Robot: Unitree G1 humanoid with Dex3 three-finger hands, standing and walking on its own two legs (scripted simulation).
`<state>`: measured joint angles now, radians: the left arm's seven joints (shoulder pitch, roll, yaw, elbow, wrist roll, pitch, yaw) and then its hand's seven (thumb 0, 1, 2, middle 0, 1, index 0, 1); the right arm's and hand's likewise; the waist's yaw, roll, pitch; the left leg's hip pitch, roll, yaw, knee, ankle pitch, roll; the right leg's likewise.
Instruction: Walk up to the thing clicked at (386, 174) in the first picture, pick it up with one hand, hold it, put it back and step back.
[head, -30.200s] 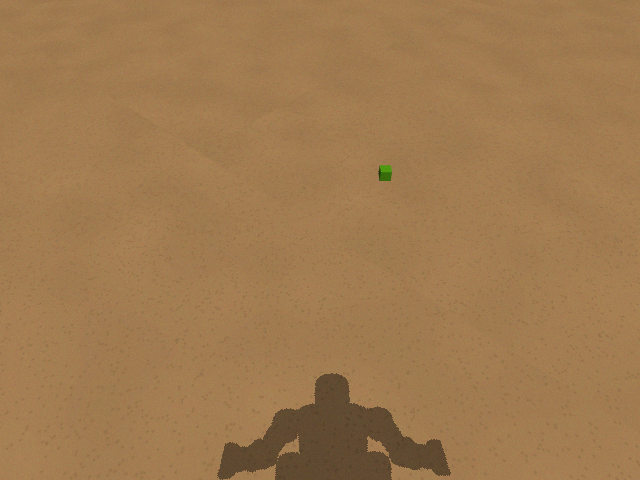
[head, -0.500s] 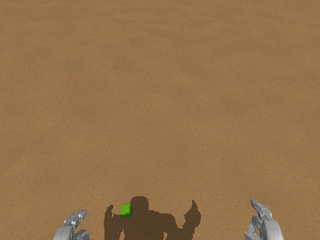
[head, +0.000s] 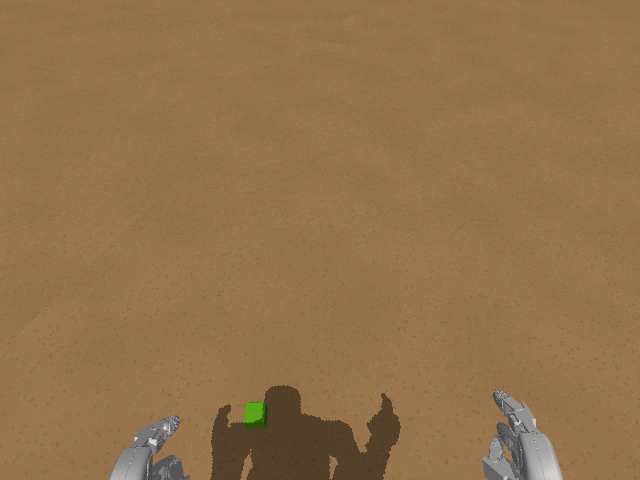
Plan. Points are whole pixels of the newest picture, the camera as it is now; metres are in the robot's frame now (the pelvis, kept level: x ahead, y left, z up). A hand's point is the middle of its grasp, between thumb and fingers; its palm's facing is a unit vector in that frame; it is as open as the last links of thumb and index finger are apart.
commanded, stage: home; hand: left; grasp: from above
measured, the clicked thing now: (256, 415) +0.45 +0.20 -0.69
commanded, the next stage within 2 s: stand in 1.48 s
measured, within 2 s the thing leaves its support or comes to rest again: neither
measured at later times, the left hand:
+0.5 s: hand out of the picture +0.16 +0.18 -0.05, palm faces +0.05 -0.98 -0.19, open 7.7 cm
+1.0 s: hand (186, 478) +0.17 +0.18 -0.05, palm faces +0.04 -0.98 -0.20, open 7.4 cm
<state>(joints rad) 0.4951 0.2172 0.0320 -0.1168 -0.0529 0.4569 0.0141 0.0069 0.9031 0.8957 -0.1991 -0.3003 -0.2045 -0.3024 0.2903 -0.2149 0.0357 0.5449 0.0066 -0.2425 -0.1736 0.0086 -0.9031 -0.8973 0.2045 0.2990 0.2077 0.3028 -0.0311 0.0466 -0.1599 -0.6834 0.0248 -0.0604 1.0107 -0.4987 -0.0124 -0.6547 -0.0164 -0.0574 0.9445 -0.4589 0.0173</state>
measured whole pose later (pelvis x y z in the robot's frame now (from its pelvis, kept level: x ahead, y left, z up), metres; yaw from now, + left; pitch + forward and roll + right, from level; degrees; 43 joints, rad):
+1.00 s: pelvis +0.01 +0.00 +0.00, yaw +0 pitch +10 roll -3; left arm 0.50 0.22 0.03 -0.14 -0.05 0.46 0.01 0.01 0.90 0.90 -0.20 -0.30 -0.20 -0.30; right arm 0.29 -0.22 0.03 0.54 0.01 -0.24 -0.18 0.01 -0.90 -0.90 0.20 0.30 0.21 0.30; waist -0.03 0.04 -0.17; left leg -0.69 0.03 -0.06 1.02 -0.52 -0.01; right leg -0.66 -0.01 -0.05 0.95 -0.47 0.02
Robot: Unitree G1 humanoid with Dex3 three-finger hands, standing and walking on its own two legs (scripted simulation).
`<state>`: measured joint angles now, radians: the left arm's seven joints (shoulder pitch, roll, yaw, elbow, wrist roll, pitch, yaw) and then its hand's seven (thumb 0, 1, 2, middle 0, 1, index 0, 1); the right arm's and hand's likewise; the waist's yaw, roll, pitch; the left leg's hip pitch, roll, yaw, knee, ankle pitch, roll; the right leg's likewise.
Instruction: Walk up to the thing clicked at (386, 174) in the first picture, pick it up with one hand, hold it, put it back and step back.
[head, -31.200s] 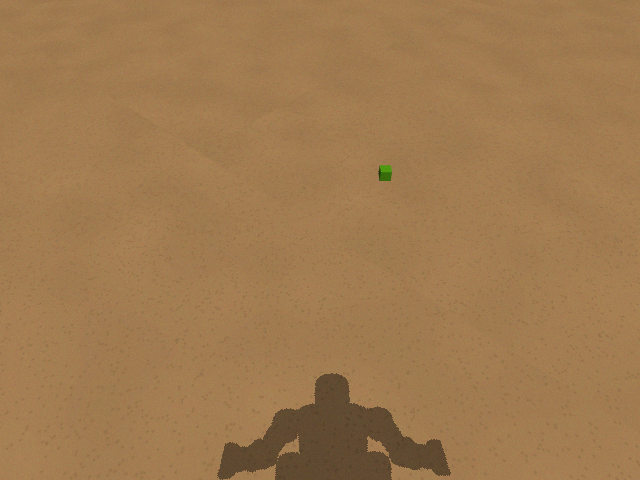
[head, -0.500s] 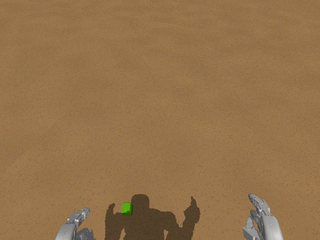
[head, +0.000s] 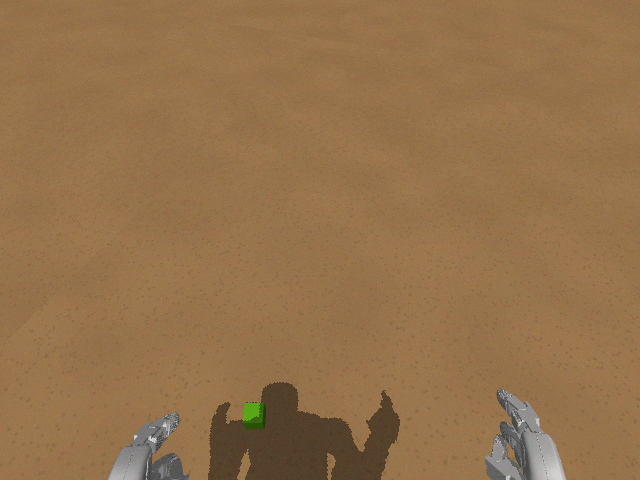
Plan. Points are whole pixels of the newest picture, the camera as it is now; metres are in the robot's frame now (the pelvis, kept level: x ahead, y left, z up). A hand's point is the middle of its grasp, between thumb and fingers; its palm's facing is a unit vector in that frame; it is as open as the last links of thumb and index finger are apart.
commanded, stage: home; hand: left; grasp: from above
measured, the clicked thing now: (254, 416) +0.44 +0.20 -0.69
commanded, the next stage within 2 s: stand in 0.48 s
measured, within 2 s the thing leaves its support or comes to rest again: neither
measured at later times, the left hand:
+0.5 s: hand out of the picture +0.16 +0.18 -0.05, palm faces +0.05 -0.98 -0.20, open 7.3 cm
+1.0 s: hand out of the picture +0.07 +0.23 -0.11, palm faces +0.03 -0.95 -0.32, open 7.3 cm
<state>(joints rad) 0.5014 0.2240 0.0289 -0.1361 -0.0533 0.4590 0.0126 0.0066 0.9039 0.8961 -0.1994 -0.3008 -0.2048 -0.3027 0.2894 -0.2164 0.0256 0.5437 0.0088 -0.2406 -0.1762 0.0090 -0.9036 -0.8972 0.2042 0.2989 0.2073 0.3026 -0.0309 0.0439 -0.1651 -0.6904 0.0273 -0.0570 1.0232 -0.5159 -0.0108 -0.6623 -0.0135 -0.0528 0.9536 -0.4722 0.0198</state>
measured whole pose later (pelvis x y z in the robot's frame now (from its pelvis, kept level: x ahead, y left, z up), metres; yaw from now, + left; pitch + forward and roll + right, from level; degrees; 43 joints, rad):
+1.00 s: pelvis -0.01 +0.00 +0.04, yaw +0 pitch -1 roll +0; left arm 0.23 0.28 0.05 0.88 0.04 0.04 0.02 0.01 0.91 0.90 -0.20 -0.30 -0.21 -0.30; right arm 0.21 -0.29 -0.05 0.94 -0.05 -0.02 -0.01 0.00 -0.91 -0.90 0.20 0.30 0.21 0.30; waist 0.02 0.00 0.03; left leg -0.29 0.00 -0.01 0.65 -0.34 0.00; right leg -0.30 -0.04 -0.01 0.65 -0.33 0.03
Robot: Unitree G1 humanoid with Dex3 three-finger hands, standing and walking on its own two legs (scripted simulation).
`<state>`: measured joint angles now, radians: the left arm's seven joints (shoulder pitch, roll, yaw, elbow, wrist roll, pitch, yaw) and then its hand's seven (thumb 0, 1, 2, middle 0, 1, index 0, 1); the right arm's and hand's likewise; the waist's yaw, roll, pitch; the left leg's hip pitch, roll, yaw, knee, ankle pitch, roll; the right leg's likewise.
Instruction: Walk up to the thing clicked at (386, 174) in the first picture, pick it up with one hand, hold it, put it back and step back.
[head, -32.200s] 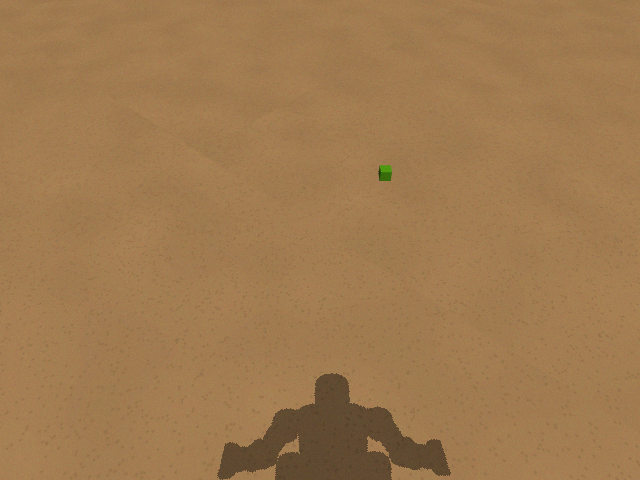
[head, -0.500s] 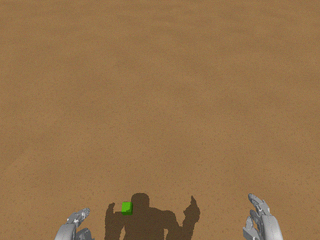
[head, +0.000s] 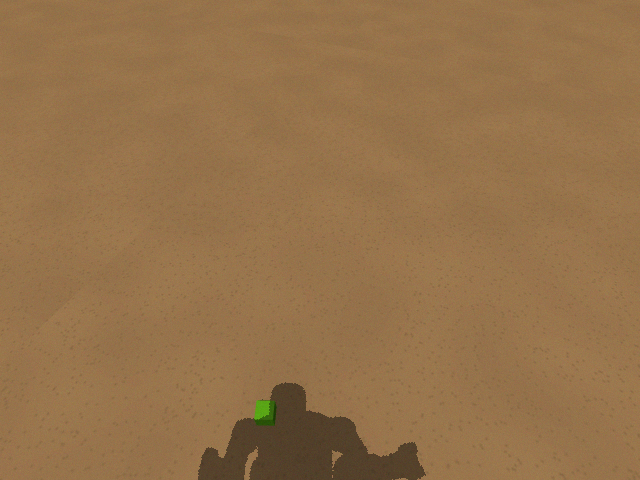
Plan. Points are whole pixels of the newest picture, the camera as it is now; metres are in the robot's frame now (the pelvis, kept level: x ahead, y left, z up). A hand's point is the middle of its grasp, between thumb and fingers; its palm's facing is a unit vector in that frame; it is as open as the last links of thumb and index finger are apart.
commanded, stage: stand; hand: left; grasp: from above
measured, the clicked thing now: (265, 413) +0.45 +0.21 -0.73
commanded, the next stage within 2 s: none
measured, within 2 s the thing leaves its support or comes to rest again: neither
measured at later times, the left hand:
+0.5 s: hand out of the picture +0.05 +0.24 -0.14, palm faces +0.04 -0.95 -0.32, open 7.3 cm
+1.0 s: hand out of the picture +0.06 +0.23 -0.14, palm faces +0.02 -0.95 -0.32, open 7.3 cm
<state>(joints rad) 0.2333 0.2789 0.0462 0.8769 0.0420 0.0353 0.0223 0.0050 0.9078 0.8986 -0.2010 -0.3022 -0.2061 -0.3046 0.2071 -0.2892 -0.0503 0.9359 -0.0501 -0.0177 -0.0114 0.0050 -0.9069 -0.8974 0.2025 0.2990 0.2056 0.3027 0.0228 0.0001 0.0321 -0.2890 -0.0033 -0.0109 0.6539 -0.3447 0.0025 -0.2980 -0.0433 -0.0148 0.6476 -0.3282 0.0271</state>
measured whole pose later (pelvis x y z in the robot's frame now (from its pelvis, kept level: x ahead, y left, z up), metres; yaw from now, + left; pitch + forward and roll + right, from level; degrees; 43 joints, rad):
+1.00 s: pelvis +0.00 -0.01 +0.02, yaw +0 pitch -3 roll +0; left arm 0.12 0.30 0.03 1.17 0.02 0.00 0.01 0.00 0.91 0.90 -0.20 -0.30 -0.21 -0.30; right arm 0.14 -0.32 -0.02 1.14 -0.02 -0.01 -0.01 0.00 -0.91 -0.90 0.20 0.30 0.21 0.30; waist 0.01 0.01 0.05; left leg -0.10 0.01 -0.01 0.35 -0.19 -0.01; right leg -0.11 -0.03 -0.02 0.35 -0.18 0.02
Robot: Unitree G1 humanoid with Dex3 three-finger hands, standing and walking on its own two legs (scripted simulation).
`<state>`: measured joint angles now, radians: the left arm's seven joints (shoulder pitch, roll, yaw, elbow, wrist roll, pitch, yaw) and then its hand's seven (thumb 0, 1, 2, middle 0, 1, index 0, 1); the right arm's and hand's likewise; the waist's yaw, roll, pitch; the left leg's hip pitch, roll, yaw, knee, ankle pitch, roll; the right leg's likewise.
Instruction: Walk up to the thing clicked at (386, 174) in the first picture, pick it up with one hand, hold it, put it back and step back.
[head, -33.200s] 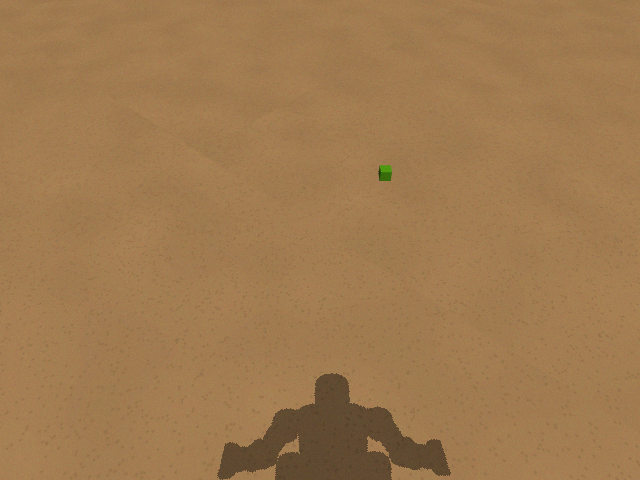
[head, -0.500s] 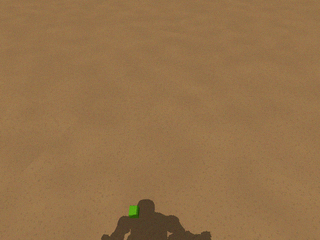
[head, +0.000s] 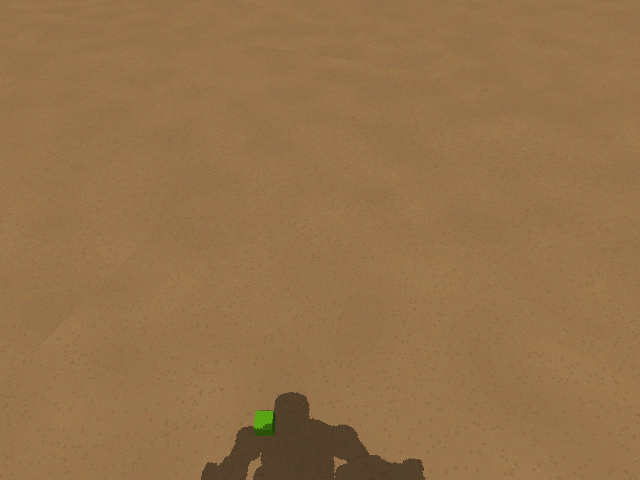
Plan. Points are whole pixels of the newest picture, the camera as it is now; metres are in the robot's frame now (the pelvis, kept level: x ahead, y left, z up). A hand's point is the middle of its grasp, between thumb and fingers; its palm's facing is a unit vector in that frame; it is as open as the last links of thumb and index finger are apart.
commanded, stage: stand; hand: left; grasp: from above
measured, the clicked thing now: (264, 423) +0.44 +0.22 -0.75
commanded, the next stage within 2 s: step back in 1.10 s
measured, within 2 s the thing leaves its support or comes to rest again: neither
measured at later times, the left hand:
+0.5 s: hand out of the picture +0.07 +0.24 -0.16, palm faces +0.01 -0.95 -0.33, open 7.3 cm
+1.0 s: hand out of the picture +0.08 +0.24 -0.16, palm faces +0.00 -0.94 -0.33, open 7.3 cm
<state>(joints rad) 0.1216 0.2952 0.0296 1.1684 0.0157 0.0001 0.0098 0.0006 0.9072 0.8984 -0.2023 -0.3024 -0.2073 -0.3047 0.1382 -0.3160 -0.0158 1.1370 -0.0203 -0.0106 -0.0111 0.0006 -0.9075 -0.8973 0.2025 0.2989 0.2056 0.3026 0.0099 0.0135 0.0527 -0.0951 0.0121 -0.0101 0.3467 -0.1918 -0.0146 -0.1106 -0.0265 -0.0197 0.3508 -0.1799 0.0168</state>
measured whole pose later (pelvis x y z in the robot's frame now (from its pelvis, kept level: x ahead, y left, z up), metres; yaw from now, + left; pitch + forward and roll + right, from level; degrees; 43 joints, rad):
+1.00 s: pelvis +0.01 +0.00 +0.00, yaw +0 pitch -2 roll +0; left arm 0.10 0.32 0.02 1.16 0.01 -0.01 0.00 0.00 0.91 0.90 -0.20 -0.30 -0.21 -0.30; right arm 0.12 -0.34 -0.01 1.14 -0.02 -0.01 0.00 0.00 -0.91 -0.90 0.20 0.30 0.21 0.30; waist 0.00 0.01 0.05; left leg -0.09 0.02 0.00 0.32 -0.19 -0.02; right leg -0.11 -0.02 -0.01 0.33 -0.18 0.01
